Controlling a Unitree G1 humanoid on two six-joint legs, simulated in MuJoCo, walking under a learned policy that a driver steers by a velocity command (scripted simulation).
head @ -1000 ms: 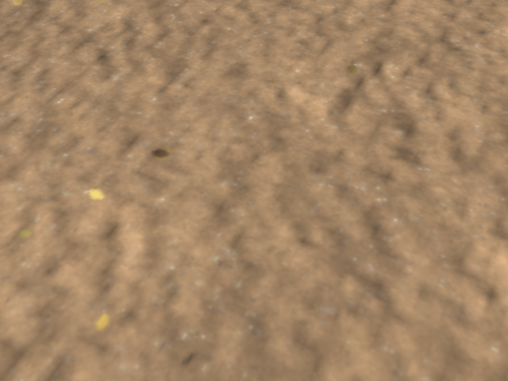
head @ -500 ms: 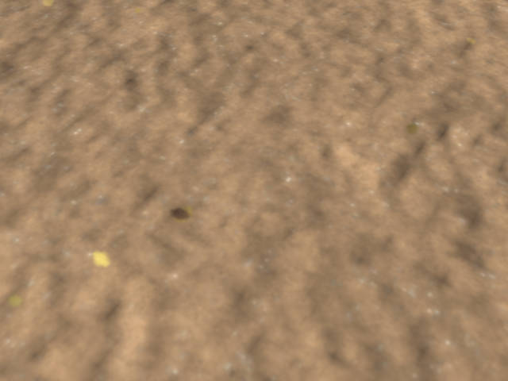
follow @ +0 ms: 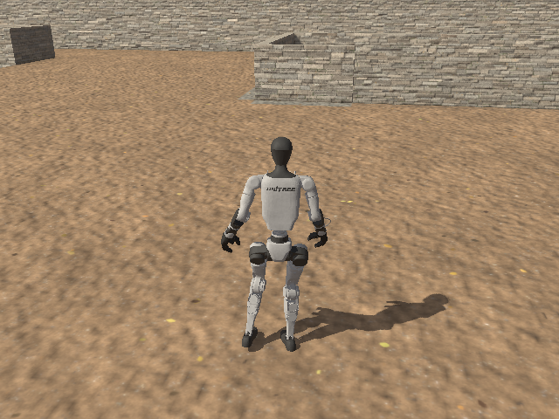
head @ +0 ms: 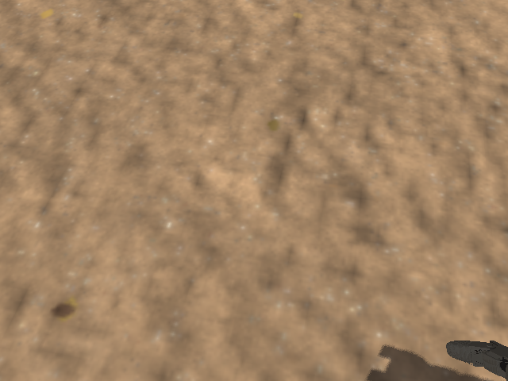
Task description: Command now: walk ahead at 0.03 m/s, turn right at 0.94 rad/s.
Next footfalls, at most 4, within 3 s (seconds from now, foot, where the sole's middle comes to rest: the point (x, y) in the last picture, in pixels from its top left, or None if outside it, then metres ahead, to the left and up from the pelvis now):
0.14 left None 0.14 0.15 -0.77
0.60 right None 0.00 -0.10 -0.77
1.04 left None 0.10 0.14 -0.77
1.62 right None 0.08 -0.07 -0.77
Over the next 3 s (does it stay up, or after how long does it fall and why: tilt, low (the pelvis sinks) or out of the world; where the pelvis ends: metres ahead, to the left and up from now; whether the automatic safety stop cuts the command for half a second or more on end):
stays up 1.13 -0.19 -0.01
